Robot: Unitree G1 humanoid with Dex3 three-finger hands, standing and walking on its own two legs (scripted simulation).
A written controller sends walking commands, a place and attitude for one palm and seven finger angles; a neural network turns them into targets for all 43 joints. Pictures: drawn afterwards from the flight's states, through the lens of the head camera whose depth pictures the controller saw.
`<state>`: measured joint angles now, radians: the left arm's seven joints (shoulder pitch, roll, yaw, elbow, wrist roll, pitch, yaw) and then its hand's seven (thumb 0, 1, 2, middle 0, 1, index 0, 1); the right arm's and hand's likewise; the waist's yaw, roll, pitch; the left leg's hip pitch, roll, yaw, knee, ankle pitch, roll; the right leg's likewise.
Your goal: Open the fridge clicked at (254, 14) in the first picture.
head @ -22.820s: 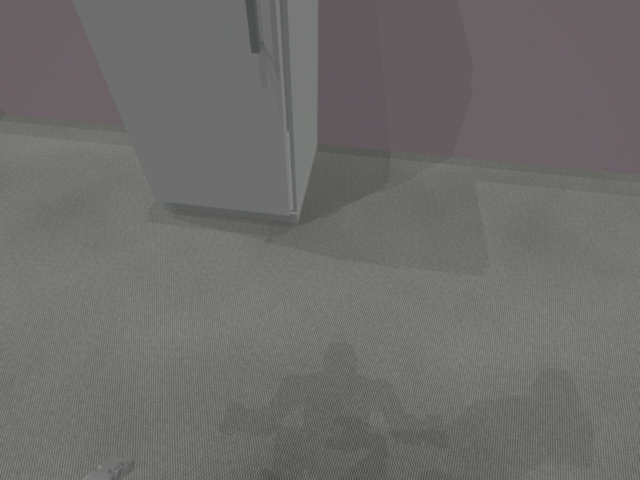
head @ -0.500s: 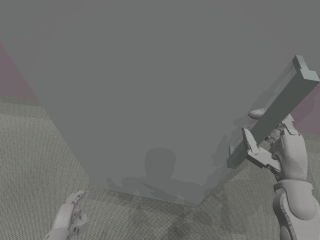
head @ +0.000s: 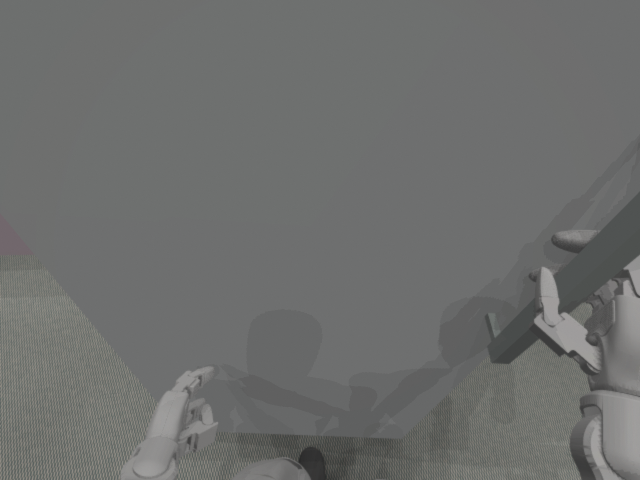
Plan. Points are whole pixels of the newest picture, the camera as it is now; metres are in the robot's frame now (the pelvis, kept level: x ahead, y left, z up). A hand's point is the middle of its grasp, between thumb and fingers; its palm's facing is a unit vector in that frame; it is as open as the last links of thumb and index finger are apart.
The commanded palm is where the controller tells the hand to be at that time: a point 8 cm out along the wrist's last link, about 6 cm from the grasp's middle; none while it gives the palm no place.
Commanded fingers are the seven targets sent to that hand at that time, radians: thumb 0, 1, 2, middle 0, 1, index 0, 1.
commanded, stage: walk backward, drawing the door open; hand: right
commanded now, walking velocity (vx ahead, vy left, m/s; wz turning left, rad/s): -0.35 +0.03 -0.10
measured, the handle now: (560, 271) +0.30 -0.20 +0.18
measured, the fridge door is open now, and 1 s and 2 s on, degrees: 6 47 72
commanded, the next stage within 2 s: stop walking and hold the door back in 1.48 s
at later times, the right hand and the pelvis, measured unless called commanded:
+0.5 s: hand out of the picture +0.11 -0.14 +0.17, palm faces +0.56 +0.76 -0.31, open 6.5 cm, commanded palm +0.05 -0.17 +0.17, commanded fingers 0.00 -0.90 -0.90 0.45 1.40 0.45 1.40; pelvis -0.08 +0.13 +0.00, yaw -14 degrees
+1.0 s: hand out of the picture -0.08 -0.02 +0.17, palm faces +0.81 +0.45 -0.38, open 6.4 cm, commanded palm -0.15 -0.02 +0.17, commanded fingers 0.00 -0.90 -0.90 0.45 1.40 0.45 1.40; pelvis -0.12 +0.30 +0.02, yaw -35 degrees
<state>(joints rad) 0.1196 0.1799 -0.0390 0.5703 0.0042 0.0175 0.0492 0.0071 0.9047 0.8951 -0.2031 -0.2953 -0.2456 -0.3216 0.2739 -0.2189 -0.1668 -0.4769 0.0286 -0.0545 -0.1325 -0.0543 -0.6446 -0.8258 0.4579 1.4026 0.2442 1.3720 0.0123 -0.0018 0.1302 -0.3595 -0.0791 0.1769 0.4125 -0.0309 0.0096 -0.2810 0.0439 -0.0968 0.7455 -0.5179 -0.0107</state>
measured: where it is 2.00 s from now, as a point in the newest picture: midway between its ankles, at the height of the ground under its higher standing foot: outside the picture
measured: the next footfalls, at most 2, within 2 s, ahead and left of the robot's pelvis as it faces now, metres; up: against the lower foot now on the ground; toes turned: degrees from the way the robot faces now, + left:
right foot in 0.02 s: +0.08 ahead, -0.11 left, +0.00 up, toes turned -5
left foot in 0.26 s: -0.03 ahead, +0.22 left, +0.00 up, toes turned -6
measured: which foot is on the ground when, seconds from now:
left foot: down 0.00-0.00, up 0.02-0.24, down 0.26-0.48, up 0.50-0.80, down 0.82-1.00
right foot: up 0.00-0.00, down 0.02-0.26, up 0.28-0.46, down 0.48-0.82, up 0.84-1.00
